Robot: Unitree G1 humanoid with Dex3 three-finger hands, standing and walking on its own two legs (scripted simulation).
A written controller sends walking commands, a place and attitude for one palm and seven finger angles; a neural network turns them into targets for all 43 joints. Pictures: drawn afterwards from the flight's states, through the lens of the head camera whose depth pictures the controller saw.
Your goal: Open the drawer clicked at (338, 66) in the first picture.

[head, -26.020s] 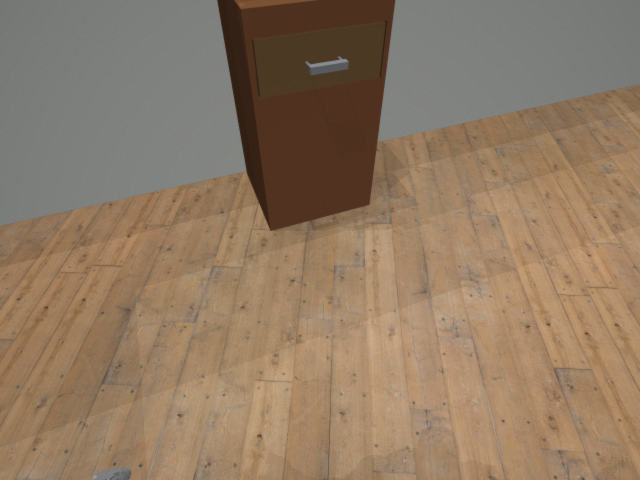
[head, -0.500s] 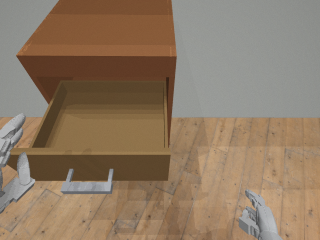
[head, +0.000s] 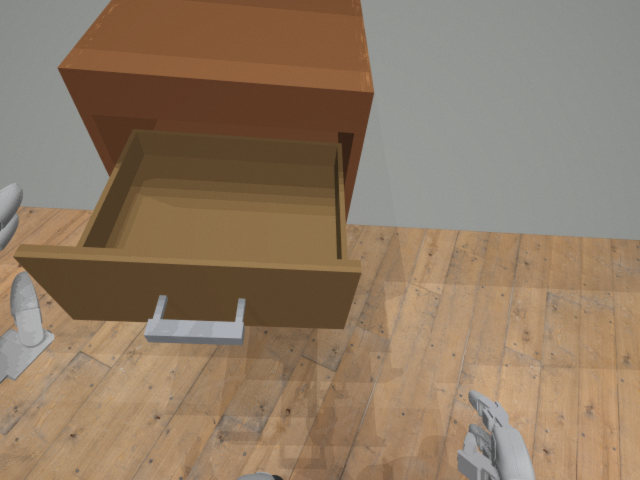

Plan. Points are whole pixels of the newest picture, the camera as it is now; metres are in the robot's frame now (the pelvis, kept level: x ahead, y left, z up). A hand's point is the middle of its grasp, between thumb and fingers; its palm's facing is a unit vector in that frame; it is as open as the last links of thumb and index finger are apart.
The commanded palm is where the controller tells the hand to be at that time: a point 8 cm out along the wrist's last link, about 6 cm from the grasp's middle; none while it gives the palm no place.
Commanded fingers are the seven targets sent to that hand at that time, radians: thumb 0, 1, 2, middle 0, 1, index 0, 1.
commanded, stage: step back with the hand held close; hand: left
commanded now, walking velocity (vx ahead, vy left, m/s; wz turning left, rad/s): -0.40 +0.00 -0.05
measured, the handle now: (199, 317) +0.33 +0.19 -0.05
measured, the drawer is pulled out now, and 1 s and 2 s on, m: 0.29 0.29 0.29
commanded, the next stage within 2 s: stop stepping back and stand still in 0.38 s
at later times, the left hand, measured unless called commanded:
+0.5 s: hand out of the picture +0.10 +0.20 +0.15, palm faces +0.27 -0.83 -0.49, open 7.4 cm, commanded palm +0.02 +0.25 +0.18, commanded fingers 0.00 0.90 0.90 -0.20 -0.30 -0.20 -0.30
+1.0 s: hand out of the picture -0.04 +0.18 +0.16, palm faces +0.37 -0.82 -0.45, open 7.4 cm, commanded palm -0.10 +0.23 +0.18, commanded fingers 0.00 0.90 0.90 -0.20 -0.30 -0.20 -0.30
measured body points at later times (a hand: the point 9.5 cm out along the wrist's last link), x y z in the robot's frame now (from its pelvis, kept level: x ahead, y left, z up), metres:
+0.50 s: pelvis -0.11 -0.03 +0.00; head -0.05 -0.01 +0.44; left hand +0.08 +0.25 +0.18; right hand +0.08 -0.28 -0.07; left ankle -0.10 +0.07 -0.74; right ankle -0.14 -0.14 -0.73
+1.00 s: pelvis -0.22 -0.05 +0.00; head -0.22 -0.04 +0.45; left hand -0.06 +0.23 +0.18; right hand -0.08 -0.31 -0.08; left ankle -0.23 +0.08 -0.74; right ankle -0.16 -0.15 -0.73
